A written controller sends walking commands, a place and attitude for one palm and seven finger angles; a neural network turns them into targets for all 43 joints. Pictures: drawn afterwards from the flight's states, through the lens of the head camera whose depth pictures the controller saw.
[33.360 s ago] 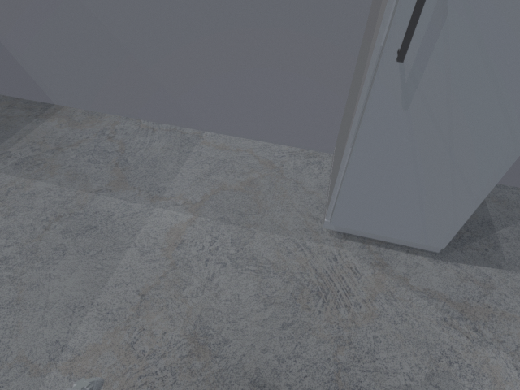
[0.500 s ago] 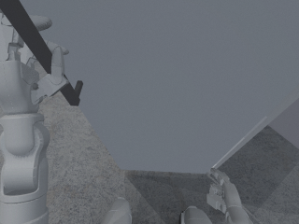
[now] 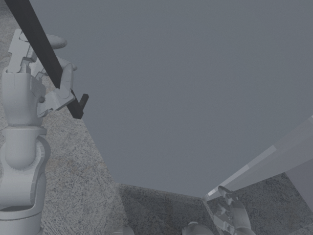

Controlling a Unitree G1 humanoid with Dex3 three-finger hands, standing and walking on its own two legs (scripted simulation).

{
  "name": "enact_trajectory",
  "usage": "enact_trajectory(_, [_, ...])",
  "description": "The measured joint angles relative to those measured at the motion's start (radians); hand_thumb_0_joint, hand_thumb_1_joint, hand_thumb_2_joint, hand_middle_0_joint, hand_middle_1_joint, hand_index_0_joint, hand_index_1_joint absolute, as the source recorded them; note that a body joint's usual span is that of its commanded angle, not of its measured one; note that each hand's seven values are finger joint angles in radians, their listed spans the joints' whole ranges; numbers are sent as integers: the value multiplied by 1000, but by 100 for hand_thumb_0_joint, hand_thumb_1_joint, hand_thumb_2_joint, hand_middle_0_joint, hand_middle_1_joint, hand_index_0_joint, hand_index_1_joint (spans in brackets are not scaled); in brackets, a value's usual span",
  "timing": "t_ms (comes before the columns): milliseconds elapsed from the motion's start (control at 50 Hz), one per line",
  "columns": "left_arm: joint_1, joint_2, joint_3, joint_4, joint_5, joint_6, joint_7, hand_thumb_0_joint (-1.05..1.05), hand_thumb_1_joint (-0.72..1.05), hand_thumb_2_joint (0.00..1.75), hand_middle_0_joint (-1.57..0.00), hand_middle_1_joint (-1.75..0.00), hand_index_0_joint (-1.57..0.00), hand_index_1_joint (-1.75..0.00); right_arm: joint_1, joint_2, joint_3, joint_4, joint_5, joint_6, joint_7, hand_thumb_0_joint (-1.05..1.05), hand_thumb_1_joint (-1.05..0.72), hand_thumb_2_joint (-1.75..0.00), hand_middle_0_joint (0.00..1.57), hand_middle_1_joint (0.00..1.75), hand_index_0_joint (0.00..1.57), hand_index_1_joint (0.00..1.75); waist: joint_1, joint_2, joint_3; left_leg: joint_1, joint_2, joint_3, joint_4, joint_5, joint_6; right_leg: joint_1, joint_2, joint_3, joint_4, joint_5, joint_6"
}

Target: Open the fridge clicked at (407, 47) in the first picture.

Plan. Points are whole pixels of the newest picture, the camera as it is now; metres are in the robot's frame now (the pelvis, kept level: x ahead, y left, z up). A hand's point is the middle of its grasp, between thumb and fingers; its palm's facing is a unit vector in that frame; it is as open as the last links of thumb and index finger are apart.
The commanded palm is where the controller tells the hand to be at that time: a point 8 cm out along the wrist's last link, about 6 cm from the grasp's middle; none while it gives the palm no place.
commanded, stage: walk backward, drawing the door open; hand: left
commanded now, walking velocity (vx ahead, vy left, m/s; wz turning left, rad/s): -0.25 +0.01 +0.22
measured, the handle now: (58, 58) +0.35 +0.21 +0.25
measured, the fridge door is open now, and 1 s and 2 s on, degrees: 62 68 67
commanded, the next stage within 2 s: stop walking and hold the door back in 0.06 s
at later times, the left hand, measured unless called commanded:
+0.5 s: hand (55, 127) +0.24 +0.18 +0.22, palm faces +0.42 -0.89 -0.14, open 6.1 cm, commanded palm +0.24 +0.22 +0.20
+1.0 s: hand (64, 102) +0.28 +0.18 +0.23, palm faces +0.40 -0.90 -0.16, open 5.2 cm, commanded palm +0.25 +0.24 +0.20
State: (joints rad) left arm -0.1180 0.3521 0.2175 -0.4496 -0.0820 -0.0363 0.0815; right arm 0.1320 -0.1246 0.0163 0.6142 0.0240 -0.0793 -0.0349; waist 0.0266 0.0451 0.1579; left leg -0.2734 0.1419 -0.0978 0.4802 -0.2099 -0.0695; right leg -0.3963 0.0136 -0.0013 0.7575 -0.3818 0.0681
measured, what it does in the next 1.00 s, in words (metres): walks backwards: right foot, then left foot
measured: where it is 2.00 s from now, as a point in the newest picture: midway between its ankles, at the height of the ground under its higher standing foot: outside the picture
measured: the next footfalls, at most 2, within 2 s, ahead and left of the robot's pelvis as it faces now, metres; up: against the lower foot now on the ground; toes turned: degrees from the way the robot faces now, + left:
right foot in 0.08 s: +0.06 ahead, -0.19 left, +0.00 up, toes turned +0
left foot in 0.42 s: -0.07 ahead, +0.03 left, +0.00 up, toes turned +16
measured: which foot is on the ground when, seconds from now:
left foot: down 0.00-0.06, up 0.08-0.40, down 0.42-0.76, up 0.78-1.00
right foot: up 0.00-0.06, down 0.08-0.42, up 0.44-0.74, down 0.76-1.00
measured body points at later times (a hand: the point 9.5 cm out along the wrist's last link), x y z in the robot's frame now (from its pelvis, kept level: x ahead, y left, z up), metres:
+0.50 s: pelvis -0.09 -0.07 -0.02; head -0.07 -0.05 +0.43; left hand +0.21 +0.23 +0.23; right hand +0.16 -0.27 -0.09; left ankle -0.11 +0.02 -0.75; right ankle -0.01 -0.19 -0.72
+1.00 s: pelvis -0.14 -0.09 -0.01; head -0.13 -0.10 +0.44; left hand +0.25 +0.23 +0.24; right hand +0.00 -0.37 -0.13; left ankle -0.11 +0.05 -0.74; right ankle -0.09 -0.22 -0.75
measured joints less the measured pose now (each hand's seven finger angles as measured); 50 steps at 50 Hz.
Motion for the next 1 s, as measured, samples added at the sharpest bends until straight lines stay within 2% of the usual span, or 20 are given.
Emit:
enact_trajectory(60, [-2, 22, 57, 41, -11, 11, 21, -10, 65, 83, -46, -140, -21, -128, -5, -1, 12, -11, 4, -8, 2, 1, -90, -89, 20, 30, 20, 30, 12, -1, -20, -42, -5, -30, 77, -32, -28, 133, -13, -11, -245, 145, 0])
enact_trajectory(80, [-1, 29, 86, 52, -9, 11, 30, -10, 65, 83, -46, -140, -20, -128, -17, -8, 16, -11, 6, -7, 2, 1, -90, -89, 20, 30, 20, 30, 12, -5, -25, -74, -14, -34, 147, -101, -15, 146, -21, -16, -276, 210, -19])
enact_trajectory(120, [20, 3, 128, 62, -3, 1, 42, -11, 65, 83, -46, -140, -19, -128, -55, -42, 9, 5, 2, 3, -8, 1, -90, -89, 20, 30, 20, 30, -7, 22, -18, -163, -55, -56, 398, -280, 20, 116, -17, -39, -213, 165, -45])
enact_trajectory(160, [46, -4, 146, 59, -4, 3, 44, -11, 65, 82, -46, -140, -19, -129, -67, -69, -7, 15, -2, 13, -16, 1, -90, -89, 20, 30, 20, 30, -25, 10, -21, -229, -107, -9, 618, -332, 23, 106, -41, -55, -199, 131, -56])
enact_trajectory(200, [68, -1, 147, 59, -8, -13, 44, -10, 65, 82, -46, -140, -20, -130, -62, -90, -21, 17, -4, 27, -29, 2, -90, -89, 20, 30, 20, 30, -40, -18, -25, -248, -136, 60, 712, -344, 17, 111, -69, -74, -212, 133, -61])
enact_trajectory(240, [55, -2, 123, 87, -3, -41, 41, -10, 65, 81, -46, -140, -21, -130, -43, -113, -29, 20, -7, 37, -45, 2, -90, -89, 20, 30, 20, 30, -39, -45, -37, -228, -151, 114, 684, -337, 20, 111, -95, -95, -227, 146, -64])
enact_trajectory(280, [2, -7, 82, 139, 9, -60, 38, -10, 63, 81, -46, -140, -25, -132, -24, -137, -34, 30, -11, 44, -60, 2, -90, -89, 20, 30, 20, 30, -28, -67, -48, -181, -160, 147, 578, -323, 29, 107, -117, -118, -232, 155, -65])
enact_trajectory(360, [-134, -13, -1, 256, 38, -69, 34, -11, 60, 80, -48, -144, -32, -134, -10, -169, -40, 40, -11, 55, -71, 2, -90, -89, 20, 30, 20, 30, -9, -91, -73, -64, -168, 165, 324, -291, 50, 73, -142, -154, -215, 168, -65])
enact_trajectory(420, [-253, -21, -61, 353, 50, -57, 36, -10, 59, 80, -48, -147, -35, -133, -13, -183, -37, 25, -6, 56, -66, 2, -90, -90, 20, 30, 20, 30, -9, -85, -88, 47, -156, 163, 77, -147, 74, 30, -148, -174, -164, 168, -56])
enact_trajectory(440, [-293, -19, -75, 390, 51, -57, 37, -10, 59, 80, -48, -148, -36, -133, -24, -174, -38, 24, -5, 56, -65, 2, -90, -90, 20, 30, 20, 30, -8, -97, -77, 47, -165, 168, 71, -114, 92, 19, -158, -163, -142, 166, -52])
enact_trajectory(480, [-354, -30, -100, 476, 44, -66, 43, -9, 60, 81, -47, -148, -37, -133, -26, -153, -34, 14, 3, 54, -57, 2, -91, -90, 19, 30, 20, 30, 9, -89, -58, 45, -161, 176, 95, -102, 113, 5, -130, -106, -60, 41, -44])
enact_trajectory(520, [-406, -44, -125, 571, 50, -71, 43, -7, 63, 81, -47, -148, -39, -134, -14, -126, -18, 16, 7, 46, -50, 1, -91, -90, 19, 30, 19, 30, 11, -58, -62, 41, -142, 161, 89, -90, 119, -16, -85, -69, 66, -37, -38])
enact_trajectory(580, [-511, -45, -169, 724, 53, -58, 30, -5, 66, 82, -46, -148, -41, -136, 13, -79, 16, 39, 17, 41, -40, 1, -90, -89, 20, 30, 20, 30, 18, -28, -75, 36, -123, 127, 54, -48, 115, -19, -45, -50, 157, -23, -31])
enact_trajectory(700, [-679, -33, -166, 989, 30, -39, 14, -3, 70, 82, -45, -145, -42, -139, 54, -17, 70, 85, 15, 52, -35, 1, -90, -89, 20, 30, 20, 30, 40, -7, -93, 3, -100, 125, 38, -5, 95, 75, -29, -64, -12, -24, -33])
enact_trajectory(760, [-744, 2, -128, 1108, 31, -44, 5, -3, 71, 82, -45, -143, -41, -139, 70, -15, 81, 99, 9, 56, -39, 1, -90, -89, 21, 30, 20, 30, 34, -13, -106, -47, -102, 141, 106, -28, 82, 165, -31, -57, -214, 18, -53])
enact_trajectory(800, [-769, 16, -84, 1176, 34, -60, 1, -4, 71, 82, -45, -142, -40, -140, 65, -41, 69, 118, 6, 63, -45, 1, -90, -89, 21, 30, 21, 30, 10, 13, -94, -90, -101, 125, 217, -137, 77, 152, -21, -57, -204, 112, -72])
enact_trajectory(840, [-791, 17, -57, 1245, 42, -71, -6, -5, 72, 83, -45, -141, -40, -140, 79, -77, 42, 138, 7, 59, -54, 1, -90, -89, 21, 30, 21, 30, -12, 25, -87, -135, -119, 105, 349, -208, 70, 156, -29, -59, -201, 116, -71])
enact_trajectory(880, [-809, 20, -42, 1296, 46, -67, -16, -6, 73, 83, -45, -141, -41, -140, 98, -116, 20, 158, 11, 50, -64, 1, -90, -89, 21, 30, 21, 30, -25, 15, -85, -152, -129, 110, 399, -225, 66, 166, -47, -48, -212, 117, -63])
enact_trajectory(920, [-820, 24, -24, 1338, 54, -75, -26, -6, 73, 84, -45, -141, -42, -140, 120, -154, 2, 171, 10, 43, -75, 1, -90, -89, 20, 30, 20, 30, -40, -3, -89, -136, -123, 131, 351, -213, 67, 174, -66, -37, -222, 120, -56])
enact_trajectory(1000, [-825, 30, -1, 1383, 57, -96, -43, -7, 72, 83, -46, -142, -44, -140, 163, -224, -31, 179, 7, 30, -90, 1, -90, -89, 20, 30, 20, 30, -83, -25, -107, -32, -104, 178, 118, -99, 67, 174, -90, -30, -197, 101, -35])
